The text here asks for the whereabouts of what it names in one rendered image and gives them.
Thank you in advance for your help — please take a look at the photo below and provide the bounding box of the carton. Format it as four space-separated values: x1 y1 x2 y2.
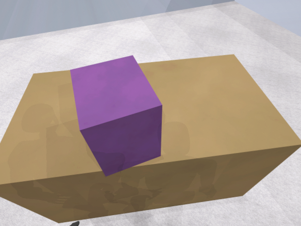
70 55 162 176

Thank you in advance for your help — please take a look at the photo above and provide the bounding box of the pedestal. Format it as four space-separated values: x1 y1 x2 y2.
0 54 301 223

